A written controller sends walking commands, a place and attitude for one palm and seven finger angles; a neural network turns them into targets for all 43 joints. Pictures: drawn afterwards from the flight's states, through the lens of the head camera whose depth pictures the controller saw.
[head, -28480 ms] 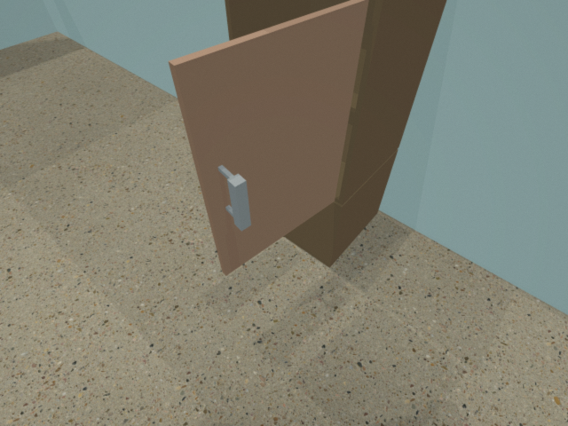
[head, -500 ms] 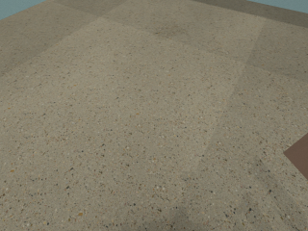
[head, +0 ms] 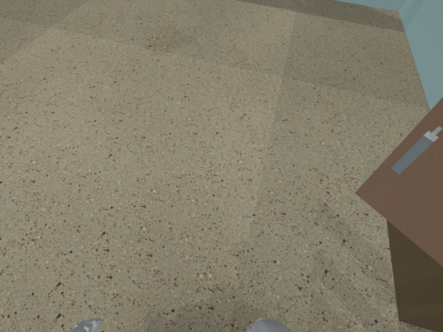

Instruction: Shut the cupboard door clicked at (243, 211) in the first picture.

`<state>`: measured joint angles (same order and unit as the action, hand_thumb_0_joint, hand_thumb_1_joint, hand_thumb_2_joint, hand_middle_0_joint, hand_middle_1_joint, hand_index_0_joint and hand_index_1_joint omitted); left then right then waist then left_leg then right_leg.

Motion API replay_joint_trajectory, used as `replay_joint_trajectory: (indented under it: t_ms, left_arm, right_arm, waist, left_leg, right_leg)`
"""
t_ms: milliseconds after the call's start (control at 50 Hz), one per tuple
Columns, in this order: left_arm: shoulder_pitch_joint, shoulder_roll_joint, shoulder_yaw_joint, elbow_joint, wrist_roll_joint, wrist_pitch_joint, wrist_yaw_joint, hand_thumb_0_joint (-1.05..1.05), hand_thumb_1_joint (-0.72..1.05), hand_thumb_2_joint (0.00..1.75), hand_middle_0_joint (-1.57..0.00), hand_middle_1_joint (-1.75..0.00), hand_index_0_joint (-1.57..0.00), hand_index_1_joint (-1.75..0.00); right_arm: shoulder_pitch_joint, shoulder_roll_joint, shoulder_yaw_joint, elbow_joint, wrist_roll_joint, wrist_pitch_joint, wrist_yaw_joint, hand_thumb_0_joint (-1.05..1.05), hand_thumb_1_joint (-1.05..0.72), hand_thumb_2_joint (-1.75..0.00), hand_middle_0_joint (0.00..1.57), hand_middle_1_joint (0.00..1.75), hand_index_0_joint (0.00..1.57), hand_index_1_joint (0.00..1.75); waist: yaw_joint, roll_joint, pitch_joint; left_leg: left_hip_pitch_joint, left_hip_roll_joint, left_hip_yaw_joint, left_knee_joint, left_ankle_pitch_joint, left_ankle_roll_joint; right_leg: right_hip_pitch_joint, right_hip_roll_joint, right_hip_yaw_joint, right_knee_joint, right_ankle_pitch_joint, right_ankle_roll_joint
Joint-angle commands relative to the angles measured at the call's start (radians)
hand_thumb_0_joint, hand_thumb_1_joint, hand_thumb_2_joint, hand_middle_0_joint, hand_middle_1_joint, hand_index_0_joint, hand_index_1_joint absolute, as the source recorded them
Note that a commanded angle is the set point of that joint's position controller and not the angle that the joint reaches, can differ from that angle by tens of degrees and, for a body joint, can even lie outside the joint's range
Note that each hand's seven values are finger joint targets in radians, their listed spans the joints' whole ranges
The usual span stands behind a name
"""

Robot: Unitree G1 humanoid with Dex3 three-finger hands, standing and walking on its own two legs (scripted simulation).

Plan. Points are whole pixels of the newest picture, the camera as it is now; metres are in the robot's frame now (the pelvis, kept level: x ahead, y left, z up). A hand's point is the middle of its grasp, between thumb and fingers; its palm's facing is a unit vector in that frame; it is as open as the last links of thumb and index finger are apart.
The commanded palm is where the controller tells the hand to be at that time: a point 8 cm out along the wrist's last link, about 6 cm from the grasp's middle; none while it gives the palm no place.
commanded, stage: turn to face it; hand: left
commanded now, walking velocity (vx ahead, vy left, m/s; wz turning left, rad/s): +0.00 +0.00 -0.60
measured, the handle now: (417, 150) +0.57 -0.47 -0.04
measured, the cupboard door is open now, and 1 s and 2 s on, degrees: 53 53 53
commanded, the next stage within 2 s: take the last steps up to it in 1.26 s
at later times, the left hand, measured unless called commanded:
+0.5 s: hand (147, 323) +0.15 +0.16 -0.17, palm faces -0.27 -0.94 -0.21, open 7.4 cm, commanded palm none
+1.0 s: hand (184, 277) +0.24 +0.09 -0.16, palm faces -0.55 -0.78 -0.29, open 7.4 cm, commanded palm none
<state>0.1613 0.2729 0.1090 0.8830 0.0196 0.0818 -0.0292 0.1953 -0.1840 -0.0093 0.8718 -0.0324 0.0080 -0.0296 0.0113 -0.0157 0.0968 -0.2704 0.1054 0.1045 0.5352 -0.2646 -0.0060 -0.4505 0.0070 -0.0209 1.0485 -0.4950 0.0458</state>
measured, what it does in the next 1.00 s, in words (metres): steps on the spot, turning right: right foot, then left foot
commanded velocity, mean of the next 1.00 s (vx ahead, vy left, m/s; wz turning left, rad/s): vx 0.00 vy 0.00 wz -0.55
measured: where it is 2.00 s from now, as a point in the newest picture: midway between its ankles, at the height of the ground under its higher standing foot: outside the picture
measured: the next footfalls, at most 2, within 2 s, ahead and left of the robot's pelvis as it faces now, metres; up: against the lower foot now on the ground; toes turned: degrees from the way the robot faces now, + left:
right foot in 0.18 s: +0.02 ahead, -0.14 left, +0.00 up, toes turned -11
left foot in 0.54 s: +0.12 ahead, +0.10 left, +0.00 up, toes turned -16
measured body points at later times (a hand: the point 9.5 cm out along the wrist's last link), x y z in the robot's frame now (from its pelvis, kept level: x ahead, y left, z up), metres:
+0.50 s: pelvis +0.02 -0.01 +0.00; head +0.07 -0.02 +0.44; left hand +0.16 +0.21 -0.15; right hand +0.03 -0.29 -0.14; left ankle +0.07 +0.11 -0.71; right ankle -0.02 -0.13 -0.74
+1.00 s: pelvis +0.02 -0.01 -0.01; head +0.05 -0.06 +0.43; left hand +0.27 +0.13 -0.13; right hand -0.10 -0.26 -0.17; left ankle +0.07 +0.11 -0.69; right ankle -0.05 -0.11 -0.74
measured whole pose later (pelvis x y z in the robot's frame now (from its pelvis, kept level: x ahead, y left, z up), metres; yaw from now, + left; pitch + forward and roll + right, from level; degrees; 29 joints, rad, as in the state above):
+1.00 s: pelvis +0.02 -0.01 -0.01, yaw -35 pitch +0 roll -1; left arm 0.14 0.22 0.06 0.88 0.02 0.04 -0.01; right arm 0.23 -0.28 -0.06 0.94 -0.01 0.06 -0.03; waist -0.03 0.07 0.09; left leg -0.42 0.11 0.08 1.01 -0.53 -0.06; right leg -0.29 0.00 -0.04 0.61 -0.33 -0.01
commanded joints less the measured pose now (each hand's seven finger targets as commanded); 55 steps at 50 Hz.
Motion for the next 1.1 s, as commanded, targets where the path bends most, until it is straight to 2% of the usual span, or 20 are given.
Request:
replay_joint_trajectory:
  t_ms: [0,120,140,160,180,280,400,480,500,520,540,620,780,840,860,880,900,940,1000,1080]
  left_arm:
    - [-0.04,0.028,-0.01,-0.106,-0.001,-0.025,-0.013,0.0,0.9,0.9,-0.2,-0.3,-0.2,-0.3]
    - [0.044,0.061,-0.008,-0.091,0.002,-0.043,-0.008,0.0,0.9,0.9,-0.2,-0.3,-0.2,-0.3]
    - [0.109,0.131,0.004,-0.072,0.008,-0.054,0.0,0.0,0.9,0.9,-0.2,-0.3,-0.2,-0.3]
    - [0.147,0.24,0.024,-0.062,0.014,-0.063,0.016,0.0,0.9,0.9,-0.2,-0.3,-0.2,-0.3]
    - [0.178,0.255,0.02,-0.058,0.0,-0.059,0.027,0.0,0.9,0.9,-0.2,-0.3,-0.2,-0.3]
    - [0.008,0.138,-0.003,-0.104,0.001,-0.063,0.042,0.0,0.9,0.9,-0.2,-0.3,-0.2,-0.3]
    - [0.038,0.165,0.01,-0.083,0.01,-0.056,0.036,0.0,0.9,0.9,-0.2,-0.3,-0.2,-0.3]
    - [-0.023,0.148,0.013,-0.087,0.0,-0.045,0.034,0.0,0.9,0.9,-0.2,-0.3,-0.2,-0.3]
    - [-0.017,0.103,0.004,-0.096,-0.007,-0.04,0.032,0.0,0.9,0.9,-0.2,-0.3,-0.2,-0.3]
    - [0.032,0.044,-0.007,-0.113,-0.017,-0.036,0.019,0.0,0.9,0.9,-0.2,-0.3,-0.2,-0.3]
    - [0.023,0.073,-0.007,-0.117,-0.004,-0.04,0.015,0.0,0.9,0.9,-0.2,-0.3,-0.2,-0.3]
    - [-0.008,0.059,0.003,-0.08,0.002,-0.029,-0.012,0.0,0.9,0.9,-0.2,-0.3,-0.2,-0.3]
    - [-0.056,0.023,-0.018,-0.091,0.001,-0.031,-0.014,0.0,0.9,0.9,-0.2,-0.3,-0.2,-0.3]
    - [0.025,0.048,-0.013,-0.067,0.002,-0.042,-0.008,0.0,0.9,0.9,-0.2,-0.3,-0.2,-0.3]
    - [0.086,0.094,-0.004,-0.048,0.006,-0.05,-0.001,0.0,0.9,0.9,-0.2,-0.3,-0.2,-0.3]
    - [0.126,0.201,0.014,-0.035,0.015,-0.062,0.014,0.0,0.9,0.9,-0.2,-0.3,-0.2,-0.3]
    - [0.177,0.236,0.017,-0.022,0.001,-0.063,0.027,0.0,0.9,0.9,-0.2,-0.3,-0.2,-0.3]
    - [0.105,0.193,0.016,-0.029,0.005,-0.063,0.048,0.0,0.9,0.9,-0.2,-0.3,-0.2,-0.3]
    - [-0.002,0.136,-0.004,-0.059,0.006,-0.061,0.049,0.0,0.9,0.9,-0.2,-0.3,-0.2,-0.3]
    - [-0.005,0.146,-0.004,-0.055,0.012,-0.059,0.041,0.0,0.9,0.9,-0.2,-0.3,-0.2,-0.3]
  right_arm:
    - [0.072,-0.231,-0.07,-0.043,-0.002,-0.009,-0.011,0.0,-0.9,-0.9,0.2,0.3,0.2,0.3]
    - [0.033,-0.257,-0.088,-0.042,0.008,0.003,0.006,0.0,-0.9,-0.9,0.2,0.3,0.2,0.3]
    - [0.03,-0.223,-0.085,-0.056,0.018,0.005,0.013,0.0,-0.9,-0.9,0.2,0.3,0.2,0.3]
    - [-0.017,-0.138,-0.063,-0.107,0.02,0.007,0.017,0.0,-0.9,-0.9,0.2,0.3,0.2,0.3]
    - [-0.051,-0.169,-0.059,-0.12,0.017,0.023,0.007,0.0,-0.9,-0.9,0.2,0.3,0.2,0.3]
    - [-0.008,-0.163,-0.065,-0.06,0.014,0.027,0.009,0.0,-0.9,-0.9,0.2,0.3,0.2,0.3]
    - [-0.031,-0.14,-0.06,-0.077,0.023,0.019,0.008,0.0,-0.9,-0.9,0.2,0.3,0.2,0.3]
    - [0.09,-0.145,-0.058,-0.047,0.028,-0.001,-0.003,0.0,-0.9,-0.9,0.2,0.3,0.2,0.3]
    - [0.128,-0.197,-0.064,-0.036,0.023,-0.011,-0.005,0.0,-0.9,-0.9,0.2,0.3,0.2,0.3]
    - [0.135,-0.301,-0.08,-0.047,0.006,-0.017,-0.009,0.0,-0.9,-0.9,0.2,0.3,0.2,0.3]
    - [0.138,-0.31,-0.078,-0.061,0.002,-0.01,-0.01,0.0,-0.9,-0.9,0.2,0.3,0.2,0.3]
    - [0.023,-0.228,-0.055,-0.079,-0.003,-0.015,-0.019,0.0,-0.9,-0.9,0.2,0.3,0.2,0.3]
    - [0.091,-0.251,-0.081,-0.026,0.0,-0.003,-0.004,0.0,-0.9,-0.9,0.2,0.3,0.2,0.3]
    - [0.055,-0.257,-0.086,-0.024,0.007,0.003,0.003,0.0,-0.9,-0.9,0.2,0.3,0.2,0.3]
    - [0.05,-0.236,-0.086,-0.031,0.015,0.004,0.009,0.0,-0.9,-0.9,0.2,0.3,0.2,0.3]
    - [0.032,-0.153,-0.068,-0.067,0.022,0.006,0.014,0.0,-0.9,-0.9,0.2,0.3,0.2,0.3]
    - [-0.027,-0.16,-0.058,-0.096,0.019,0.019,0.009,0.0,-0.9,-0.9,0.2,0.3,0.2,0.3]
    - [-0.027,-0.155,-0.057,-0.075,0.021,0.02,-0.005,0.0,-0.9,-0.9,0.2,0.3,0.2,0.3]
    - [0.023,-0.144,-0.054,-0.027,0.019,0.022,0.007,0.0,-0.9,-0.9,0.2,0.3,0.2,0.3]
    - [0.034,-0.122,-0.051,-0.02,0.018,0.025,0.012,0.0,-0.9,-0.9,0.2,0.3,0.2,0.3]
  waist:
    - [-0.039,0.21,-0.124]
    - [0.01,0.172,-0.156]
    - [0.039,0.023,-0.188]
    - [0.068,-0.287,-0.154]
    - [0.085,-0.221,-0.149]
    - [-0.014,-0.154,-0.136]
    - [0.009,-0.111,-0.125]
    - [-0.054,-0.126,-0.146]
    - [-0.065,0.034,-0.171]
    - [-0.047,0.337,-0.187]
    - [-0.061,0.299,-0.172]
    - [-0.01,0.179,-0.095]
    - [-0.054,0.239,-0.141]
    - [-0.002,0.19,-0.152]
    - [0.026,0.088,-0.174]
    - [0.048,-0.241,-0.172]
    - [0.088,-0.23,-0.156]
    - [0.041,-0.259,-0.151]
    - [-0.014,-0.145,-0.159]
    - [-0.015,-0.137,-0.111]
  left_leg:
    - [0.159,0.242,-0.108,-0.164,0.428,0.141]
    - [0.06,0.214,0.002,0.024,0.315,0.049]
    - [-0.064,0.151,0.054,0.182,0.134,-0.009]
    - [-0.336,-0.015,0.093,0.429,-0.366,-0.068]
    - [-0.346,-0.013,-0.058,0.571,-0.379,-0.061]
    - [-0.304,-0.001,-0.103,0.592,-0.13,-0.083]
    - [-0.189,-0.055,-0.074,0.31,-0.162,-0.075]
    - [0.056,-0.074,-0.078,-0.048,0.015,-0.058]
    - [0.162,0.035,-0.191,-0.196,0.049,-0.028]
    - [0.256,0.286,-0.431,-0.252,0.158,0.081]
    - [0.167,0.391,-0.486,-0.265,0.134,0.17]
    - [0.114,0.245,-0.2,-0.21,0.36,0.137]
    - [0.174,0.259,-0.042,-0.117,0.448,0.126]
    - [0.08,0.227,0.012,-0.001,0.336,0.057]
    - [-0.018,0.183,0.045,0.114,0.203,0.009]
    - [-0.267,0.036,0.122,0.322,-0.243,-0.056]
    - [-0.314,-0.014,0.009,0.503,-0.389,-0.062]
    - [-0.406,0.001,-0.106,0.629,-0.309,-0.06]
    - [-0.265,0.0,-0.085,0.547,-0.181,-0.071]
    - [-0.17,-0.044,-0.052,0.346,-0.155,-0.064]
  right_leg:
    - [0.0,-0.032,-0.035,-0.14,0.023,0.0]
    - [0.276,-0.001,-0.081,-0.564,0.279,-0.042]
    - [0.427,-0.12,0.062,-0.671,0.42,-0.083]
    - [0.499,-0.37,0.403,-0.719,0.708,-0.196]
    - [0.411,-0.418,0.423,-0.715,0.736,-0.273]
    - [0.321,-0.235,0.249,-0.678,0.674,-0.222]
    - [0.273,-0.225,0.34,-0.666,0.606,-0.241]
    - [0.149,-0.158,0.353,-0.569,0.556,-0.163]
    - [0.056,-0.061,0.275,-0.467,0.379,-0.106]
    - [-0.107,0.07,0.119,-0.258,0.005,-0.043]
    - [-0.097,0.035,0.068,-0.052,-0.141,-0.032]
    - [-0.111,-0.033,0.037,0.104,0.014,0.003]
    - [0.049,-0.013,-0.073,-0.262,0.043,-0.012]
    - [0.245,0.004,-0.093,-0.537,0.26,-0.039]
    - [0.377,-0.063,-0.006,-0.64,0.374,-0.068]
    - [0.514,-0.314,0.314,-0.716,0.595,-0.162]
    - [0.424,-0.42,0.406,-0.71,0.781,-0.263]
    - [0.449,-0.35,0.375,-0.671,0.787,-0.291]
    - [0.331,-0.256,0.209,-0.655,0.713,-0.236]
    - [0.234,-0.231,0.237,-0.692,0.551,-0.233]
